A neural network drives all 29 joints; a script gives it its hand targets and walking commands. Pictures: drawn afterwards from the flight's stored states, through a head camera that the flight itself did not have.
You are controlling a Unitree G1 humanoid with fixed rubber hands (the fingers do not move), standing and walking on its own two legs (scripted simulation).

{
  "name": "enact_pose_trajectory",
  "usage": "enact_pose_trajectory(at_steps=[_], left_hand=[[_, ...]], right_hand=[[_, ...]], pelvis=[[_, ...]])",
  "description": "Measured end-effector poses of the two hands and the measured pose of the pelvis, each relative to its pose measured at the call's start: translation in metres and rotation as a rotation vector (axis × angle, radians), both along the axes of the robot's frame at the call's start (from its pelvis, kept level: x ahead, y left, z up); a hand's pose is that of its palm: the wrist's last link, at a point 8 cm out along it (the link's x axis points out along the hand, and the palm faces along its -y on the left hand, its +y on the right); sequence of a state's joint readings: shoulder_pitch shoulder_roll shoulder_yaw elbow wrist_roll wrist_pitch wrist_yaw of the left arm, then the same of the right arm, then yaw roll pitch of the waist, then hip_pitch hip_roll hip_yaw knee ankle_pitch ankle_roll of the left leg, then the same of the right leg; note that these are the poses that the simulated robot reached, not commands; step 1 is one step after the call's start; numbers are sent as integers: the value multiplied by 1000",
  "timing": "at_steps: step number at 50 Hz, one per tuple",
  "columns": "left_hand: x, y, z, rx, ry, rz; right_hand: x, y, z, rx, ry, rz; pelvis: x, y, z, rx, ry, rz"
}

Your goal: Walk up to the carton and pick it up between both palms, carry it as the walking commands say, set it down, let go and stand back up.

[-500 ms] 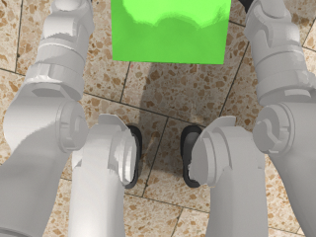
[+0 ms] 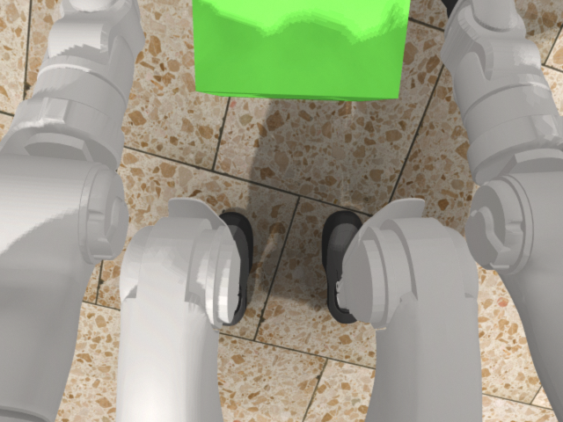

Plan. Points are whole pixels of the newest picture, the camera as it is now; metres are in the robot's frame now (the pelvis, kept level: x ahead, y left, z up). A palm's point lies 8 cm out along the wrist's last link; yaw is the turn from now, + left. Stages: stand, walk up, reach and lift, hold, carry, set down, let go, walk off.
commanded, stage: set down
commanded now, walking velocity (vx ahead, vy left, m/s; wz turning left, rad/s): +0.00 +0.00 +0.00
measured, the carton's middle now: out of the picture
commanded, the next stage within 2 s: let go in 1.60 s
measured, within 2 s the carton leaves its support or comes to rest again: neither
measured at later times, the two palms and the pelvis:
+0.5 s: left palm out of the picture +0.56 +0.19 -0.10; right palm out of the picture +0.55 -0.18 -0.10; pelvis +0.00 +0.00 +0.03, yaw +0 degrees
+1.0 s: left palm out of the picture +0.56 +0.20 +0.06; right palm out of the picture +0.55 -0.19 +0.06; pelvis +0.01 +0.00 +0.16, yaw +0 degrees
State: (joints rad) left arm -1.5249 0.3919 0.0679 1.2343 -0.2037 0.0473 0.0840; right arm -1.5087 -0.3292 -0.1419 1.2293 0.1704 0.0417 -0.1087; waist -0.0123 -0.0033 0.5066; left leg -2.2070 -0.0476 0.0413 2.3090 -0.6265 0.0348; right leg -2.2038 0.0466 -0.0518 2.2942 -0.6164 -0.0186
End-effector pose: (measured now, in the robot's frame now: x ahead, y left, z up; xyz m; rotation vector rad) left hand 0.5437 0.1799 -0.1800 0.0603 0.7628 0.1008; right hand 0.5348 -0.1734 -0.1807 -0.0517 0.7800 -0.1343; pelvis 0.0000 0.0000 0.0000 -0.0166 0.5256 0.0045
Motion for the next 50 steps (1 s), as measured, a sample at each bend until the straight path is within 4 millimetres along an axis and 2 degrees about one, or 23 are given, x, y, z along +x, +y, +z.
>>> enact_pose_trajectory(at_steps=[7,13,21,35,50], left_hand=[[5,7,10,-1,-8,1],[8,3,17,-11,-39,-1],[16,8,58,11,-104,11],[20,12,148,13,-115,18],[19,20,237,8,-127,14]], right_hand=[[2,-16,9,-10,-7,-9],[9,-14,20,-2,-42,-11],[19,-8,58,-9,-114,-19],[18,-19,150,-23,-131,-34],[18,-21,239,-22,-147,-20]], pelvis=[[-1,0,0,-1,9,1],[0,-1,2,-2,26,-3],[1,0,19,2,92,0],[6,2,83,0,215,-1],[14,1,160,4,279,-4]])
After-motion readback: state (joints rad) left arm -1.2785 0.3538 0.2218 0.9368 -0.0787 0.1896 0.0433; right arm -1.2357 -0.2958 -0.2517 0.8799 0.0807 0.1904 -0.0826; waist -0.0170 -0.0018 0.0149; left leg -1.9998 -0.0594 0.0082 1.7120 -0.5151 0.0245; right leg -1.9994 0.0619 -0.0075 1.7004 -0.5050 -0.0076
